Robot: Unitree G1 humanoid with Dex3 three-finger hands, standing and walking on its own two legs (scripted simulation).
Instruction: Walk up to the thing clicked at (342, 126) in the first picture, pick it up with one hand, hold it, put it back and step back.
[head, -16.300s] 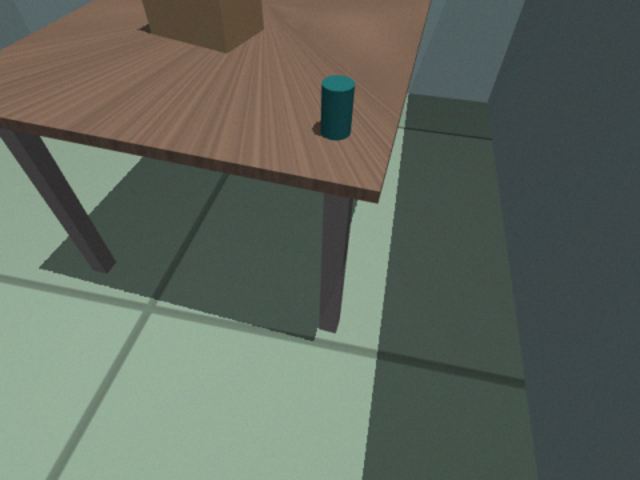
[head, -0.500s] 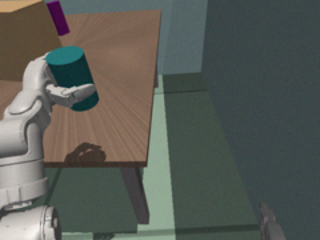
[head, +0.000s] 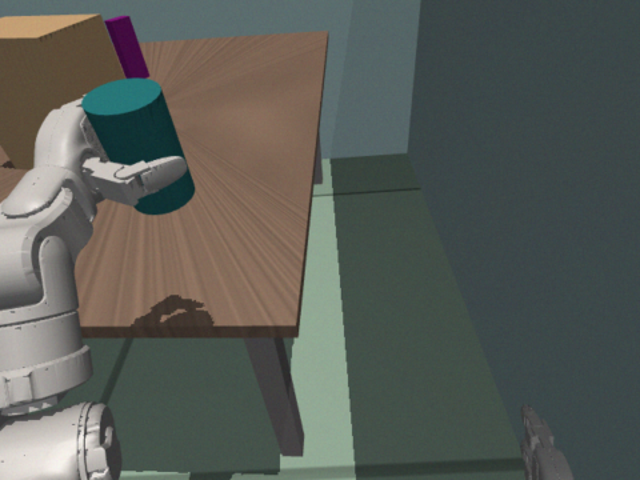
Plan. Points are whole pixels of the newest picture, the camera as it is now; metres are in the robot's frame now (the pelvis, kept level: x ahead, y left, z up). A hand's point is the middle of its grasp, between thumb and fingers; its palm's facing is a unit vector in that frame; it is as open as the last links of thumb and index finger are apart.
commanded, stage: hold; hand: left
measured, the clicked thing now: (145, 150) +0.35 +0.16 +0.31
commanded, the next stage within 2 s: none
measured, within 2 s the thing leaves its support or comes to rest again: neither
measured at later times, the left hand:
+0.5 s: hand (138, 147) +0.34 +0.17 +0.31, palm faces +0.08 -1.00 -0.01, open 9.9 cm
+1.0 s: hand (139, 153) +0.33 +0.16 +0.31, palm faces +0.09 -1.00 +0.00, open 9.9 cm
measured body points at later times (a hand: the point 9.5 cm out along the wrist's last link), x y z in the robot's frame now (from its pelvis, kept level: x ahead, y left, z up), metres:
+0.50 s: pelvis -0.01 +0.00 +0.00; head -0.06 -0.03 +0.45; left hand +0.33 +0.22 +0.32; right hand +0.16 -0.25 -0.07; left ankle +0.01 +0.12 -0.73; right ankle +0.01 -0.14 -0.73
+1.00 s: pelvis -0.02 +0.00 +0.00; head -0.06 -0.03 +0.45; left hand +0.32 +0.22 +0.31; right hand +0.15 -0.26 -0.07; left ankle +0.01 +0.12 -0.73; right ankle +0.01 -0.14 -0.73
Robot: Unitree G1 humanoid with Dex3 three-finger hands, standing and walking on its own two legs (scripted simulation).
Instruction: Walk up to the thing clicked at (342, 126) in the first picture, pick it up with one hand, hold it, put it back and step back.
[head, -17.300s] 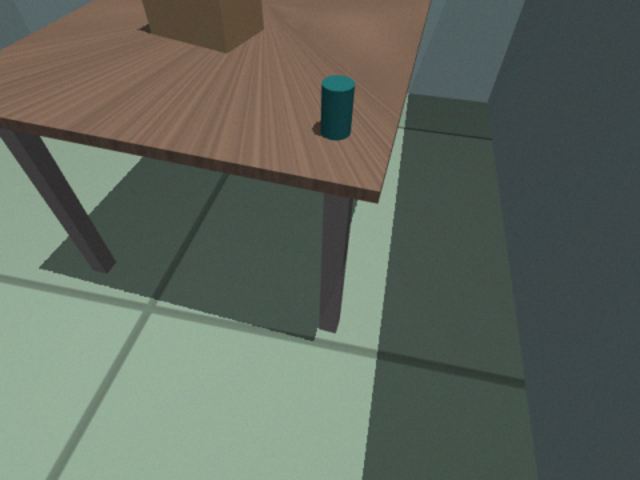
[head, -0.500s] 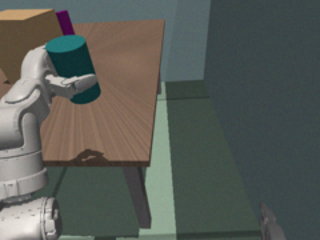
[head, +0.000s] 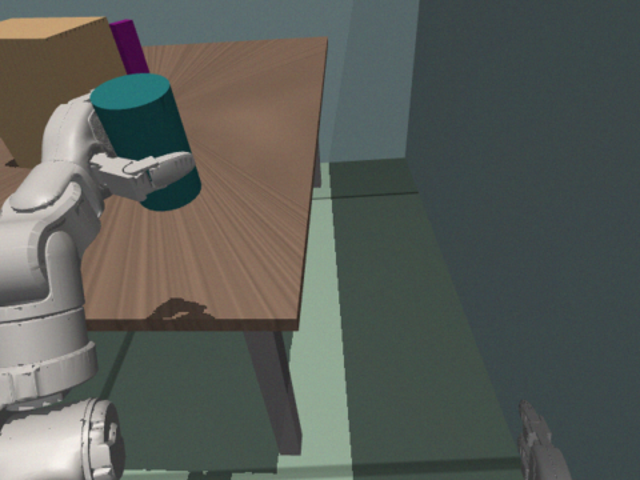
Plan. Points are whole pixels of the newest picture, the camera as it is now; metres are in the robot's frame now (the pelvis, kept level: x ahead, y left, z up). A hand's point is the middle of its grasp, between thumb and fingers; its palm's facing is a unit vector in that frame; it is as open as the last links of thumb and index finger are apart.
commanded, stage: hold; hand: left
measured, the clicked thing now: (152, 145) +0.34 +0.16 +0.31
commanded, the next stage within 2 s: crouch in 1.22 s
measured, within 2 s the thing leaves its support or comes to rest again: neither
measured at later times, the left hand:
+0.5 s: hand (150, 146) +0.36 +0.17 +0.31, palm faces +0.10 -0.99 +0.00, open 9.9 cm
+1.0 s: hand (153, 147) +0.36 +0.17 +0.30, palm faces +0.08 -1.00 -0.01, open 9.9 cm
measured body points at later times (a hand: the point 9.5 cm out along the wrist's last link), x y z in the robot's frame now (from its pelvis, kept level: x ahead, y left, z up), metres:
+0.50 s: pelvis +0.00 +0.00 +0.00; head -0.04 -0.04 +0.45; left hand +0.35 +0.22 +0.31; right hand +0.17 -0.26 -0.06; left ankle +0.02 +0.12 -0.73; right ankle +0.03 -0.14 -0.73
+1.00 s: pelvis +0.00 +0.00 +0.00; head -0.04 -0.03 +0.45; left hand +0.35 +0.22 +0.31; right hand +0.17 -0.25 -0.06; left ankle +0.02 +0.12 -0.73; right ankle +0.03 -0.14 -0.73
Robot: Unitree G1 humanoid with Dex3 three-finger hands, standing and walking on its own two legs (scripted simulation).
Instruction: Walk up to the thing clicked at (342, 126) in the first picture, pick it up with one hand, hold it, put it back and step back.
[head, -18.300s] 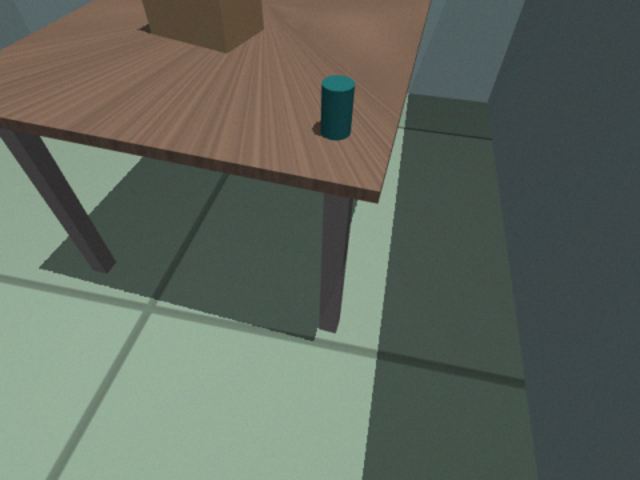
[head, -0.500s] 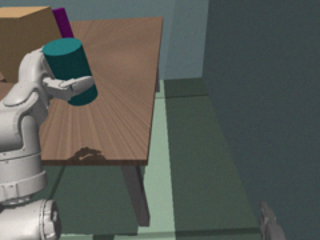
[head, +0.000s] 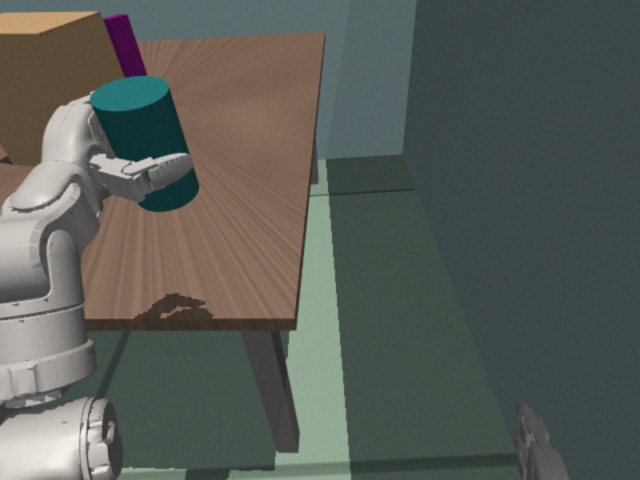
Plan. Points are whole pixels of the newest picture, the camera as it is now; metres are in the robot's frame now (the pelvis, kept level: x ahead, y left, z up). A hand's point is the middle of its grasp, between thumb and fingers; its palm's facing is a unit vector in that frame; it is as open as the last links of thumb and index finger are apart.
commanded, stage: hold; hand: left
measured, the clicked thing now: (151, 147) +0.35 +0.16 +0.30
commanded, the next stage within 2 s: crouch in 0.22 s
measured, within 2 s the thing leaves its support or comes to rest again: neither
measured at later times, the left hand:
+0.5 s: hand (159, 154) +0.36 +0.16 +0.29, palm faces +0.09 -1.00 +0.01, open 9.9 cm
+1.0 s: hand (192, 171) +0.46 +0.17 +0.21, palm faces +0.13 -0.99 +0.01, open 9.9 cm
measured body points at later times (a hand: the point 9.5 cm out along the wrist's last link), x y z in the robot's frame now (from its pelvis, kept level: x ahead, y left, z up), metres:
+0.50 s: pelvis +0.00 +0.00 +0.00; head -0.04 -0.03 +0.45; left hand +0.35 +0.21 +0.29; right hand +0.17 -0.26 -0.06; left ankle +0.02 +0.12 -0.73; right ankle +0.03 -0.14 -0.73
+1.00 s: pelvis +0.00 +0.00 +0.00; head +0.01 -0.01 +0.45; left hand +0.45 +0.22 +0.22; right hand +0.14 -0.27 -0.07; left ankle +0.02 +0.12 -0.73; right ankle +0.03 -0.14 -0.73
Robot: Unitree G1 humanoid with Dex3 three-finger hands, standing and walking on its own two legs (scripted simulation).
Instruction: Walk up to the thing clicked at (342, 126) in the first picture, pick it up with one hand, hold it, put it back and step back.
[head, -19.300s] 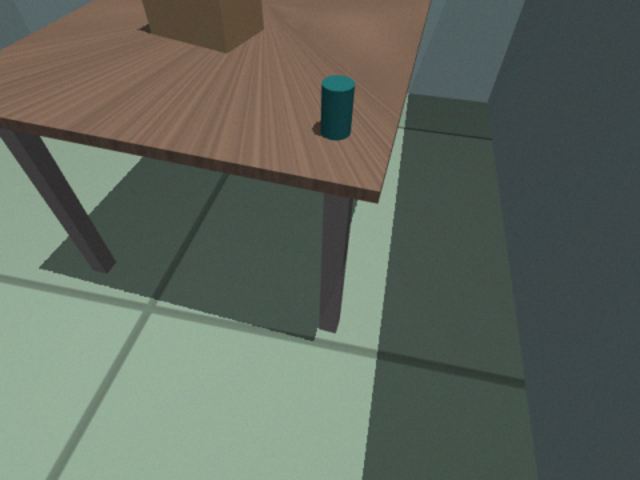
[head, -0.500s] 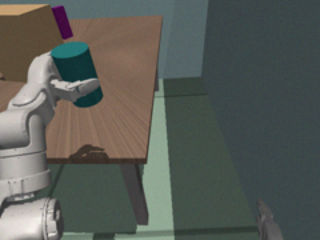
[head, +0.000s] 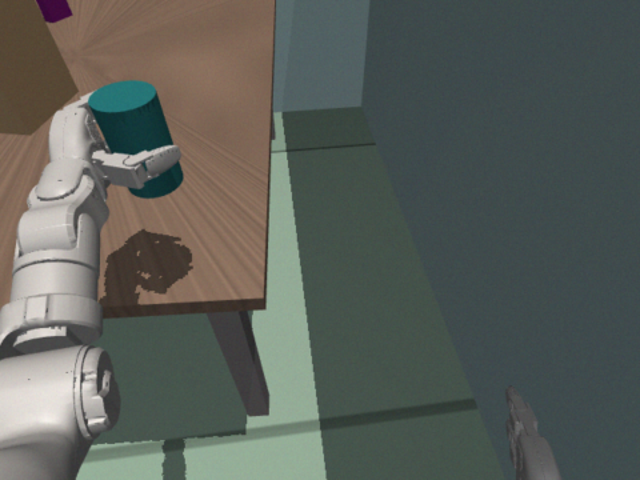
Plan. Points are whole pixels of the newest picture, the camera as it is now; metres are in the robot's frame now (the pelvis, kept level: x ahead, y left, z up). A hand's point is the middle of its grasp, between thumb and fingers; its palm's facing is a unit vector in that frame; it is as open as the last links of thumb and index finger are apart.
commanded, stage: crouch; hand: left
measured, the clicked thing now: (140, 142) +0.45 +0.18 +0.22
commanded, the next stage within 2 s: lower in 0.82 s
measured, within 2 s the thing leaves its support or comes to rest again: neither
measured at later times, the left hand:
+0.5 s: hand (148, 148) +0.50 +0.19 +0.18, palm faces +0.14 -0.99 +0.01, open 9.9 cm
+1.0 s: hand (153, 149) +0.52 +0.19 +0.17, palm faces +0.14 -0.99 +0.02, open 9.9 cm
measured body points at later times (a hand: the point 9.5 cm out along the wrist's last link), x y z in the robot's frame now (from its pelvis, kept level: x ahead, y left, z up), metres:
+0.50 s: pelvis +0.03 +0.00 +0.00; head +0.06 +0.00 +0.45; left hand +0.48 +0.24 +0.19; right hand +0.18 -0.25 -0.06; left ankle +0.02 +0.12 -0.72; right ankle +0.04 -0.13 -0.72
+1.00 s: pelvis +0.03 +0.00 +0.00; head +0.08 +0.01 +0.45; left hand +0.50 +0.24 +0.17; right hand +0.18 -0.25 -0.06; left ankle +0.02 +0.12 -0.72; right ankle +0.04 -0.13 -0.72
